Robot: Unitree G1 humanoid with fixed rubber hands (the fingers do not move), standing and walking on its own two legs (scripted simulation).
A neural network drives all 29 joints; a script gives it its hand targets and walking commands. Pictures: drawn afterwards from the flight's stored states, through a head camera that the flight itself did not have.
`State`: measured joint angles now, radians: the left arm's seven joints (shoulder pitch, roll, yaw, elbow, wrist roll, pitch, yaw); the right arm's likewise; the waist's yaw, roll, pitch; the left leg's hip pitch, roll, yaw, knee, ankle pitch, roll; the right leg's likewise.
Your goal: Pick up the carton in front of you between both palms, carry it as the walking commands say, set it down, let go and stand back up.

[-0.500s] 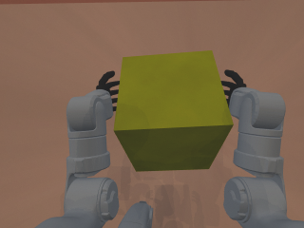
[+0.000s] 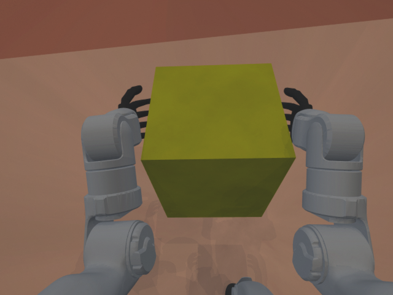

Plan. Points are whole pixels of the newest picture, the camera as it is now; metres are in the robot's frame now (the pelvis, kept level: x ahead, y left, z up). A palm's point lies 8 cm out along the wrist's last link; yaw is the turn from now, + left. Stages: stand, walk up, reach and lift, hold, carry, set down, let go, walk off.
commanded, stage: carry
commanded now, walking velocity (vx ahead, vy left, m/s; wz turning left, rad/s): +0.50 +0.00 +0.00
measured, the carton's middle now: (213, 148) +0.39 -0.03 +0.10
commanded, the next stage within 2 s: none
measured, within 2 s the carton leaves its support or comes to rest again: neither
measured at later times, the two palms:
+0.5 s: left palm (124, 29) +0.69 +0.16 +0.21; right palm (246, 28) +0.68 -0.14 +0.20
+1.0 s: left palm out of the picture +0.96 +0.18 +0.25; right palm out of the picture +1.00 -0.12 +0.26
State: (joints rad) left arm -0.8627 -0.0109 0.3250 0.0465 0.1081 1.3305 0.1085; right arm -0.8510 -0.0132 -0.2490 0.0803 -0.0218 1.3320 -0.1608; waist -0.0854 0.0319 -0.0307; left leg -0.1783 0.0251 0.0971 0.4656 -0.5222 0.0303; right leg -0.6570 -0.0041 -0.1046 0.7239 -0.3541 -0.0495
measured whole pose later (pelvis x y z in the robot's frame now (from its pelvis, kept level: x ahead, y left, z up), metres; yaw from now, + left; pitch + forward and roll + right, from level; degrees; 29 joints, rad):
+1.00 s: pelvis +0.61 -0.02 +0.10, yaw +1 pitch +4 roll +0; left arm -0.81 0.00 0.25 0.10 0.04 1.32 0.15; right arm -0.86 -0.01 -0.29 0.12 -0.08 1.36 -0.13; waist 0.11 -0.01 -0.01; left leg -0.68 0.01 0.03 1.28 -0.43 0.06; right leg -0.35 0.02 -0.11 0.51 -0.40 -0.06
